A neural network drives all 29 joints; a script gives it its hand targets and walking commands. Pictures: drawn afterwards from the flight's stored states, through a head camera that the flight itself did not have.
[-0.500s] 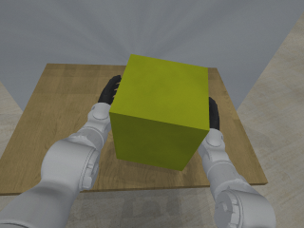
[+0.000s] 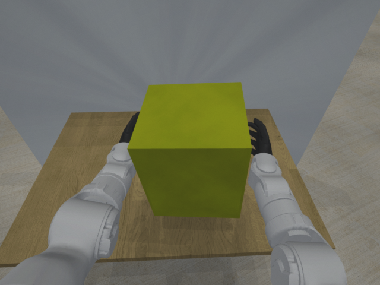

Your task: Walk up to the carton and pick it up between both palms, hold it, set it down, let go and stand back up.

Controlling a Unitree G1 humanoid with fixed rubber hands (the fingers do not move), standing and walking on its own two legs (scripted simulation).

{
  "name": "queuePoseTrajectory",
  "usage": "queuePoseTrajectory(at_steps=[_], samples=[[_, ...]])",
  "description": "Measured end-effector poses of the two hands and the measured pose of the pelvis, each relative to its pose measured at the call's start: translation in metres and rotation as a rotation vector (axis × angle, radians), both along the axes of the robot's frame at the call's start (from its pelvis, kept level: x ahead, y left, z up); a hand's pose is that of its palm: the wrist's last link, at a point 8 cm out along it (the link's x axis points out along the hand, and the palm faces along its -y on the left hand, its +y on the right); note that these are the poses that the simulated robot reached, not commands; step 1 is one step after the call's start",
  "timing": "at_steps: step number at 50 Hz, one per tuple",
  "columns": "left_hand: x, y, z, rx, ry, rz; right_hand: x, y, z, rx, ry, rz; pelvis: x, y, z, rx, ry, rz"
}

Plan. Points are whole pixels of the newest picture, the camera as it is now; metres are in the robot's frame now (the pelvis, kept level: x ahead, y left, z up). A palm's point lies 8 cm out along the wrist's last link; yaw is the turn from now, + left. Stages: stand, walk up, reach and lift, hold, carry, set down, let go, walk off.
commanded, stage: reach and lift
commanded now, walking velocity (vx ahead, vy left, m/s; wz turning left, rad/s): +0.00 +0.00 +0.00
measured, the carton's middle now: (195, 152) +0.41 -0.02 +0.08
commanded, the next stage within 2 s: hold in 1.84 s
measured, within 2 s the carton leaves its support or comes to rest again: neither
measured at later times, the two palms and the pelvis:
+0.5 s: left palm (125, 135) +0.39 +0.12 +0.16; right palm (272, 144) +0.36 -0.17 +0.15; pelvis -0.01 -0.01 +0.01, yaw +1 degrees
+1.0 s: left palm (117, 132) +0.37 +0.13 +0.19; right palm (271, 141) +0.36 -0.17 +0.16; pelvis -0.02 -0.02 +0.01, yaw +1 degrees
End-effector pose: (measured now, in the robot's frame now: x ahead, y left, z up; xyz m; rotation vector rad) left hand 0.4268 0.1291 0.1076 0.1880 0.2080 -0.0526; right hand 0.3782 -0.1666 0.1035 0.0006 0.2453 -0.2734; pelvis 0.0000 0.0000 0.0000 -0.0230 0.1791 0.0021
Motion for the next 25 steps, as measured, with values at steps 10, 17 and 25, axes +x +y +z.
queuePoseTrajectory(at_steps=[10,17,25], samples=[[-0.01,0.006,0.004,-0.035,0.004,0.033,-0.001,0.004,0.013,0.0,0.001,0.02,-0.004,-0.001,0.0,-0.003,-0.004,0.016],[-0.021,0.0,0.024,-0.042,0.011,0.054,-0.008,-0.001,0.028,0.008,0.006,0.032,-0.009,-0.004,0.003,0.001,-0.034,0.018],[-0.036,-0.006,0.056,-0.1,0.011,0.105,-0.017,-0.008,0.046,0.018,-0.001,0.062,-0.012,-0.012,0.008,0.014,-0.105,0.019]])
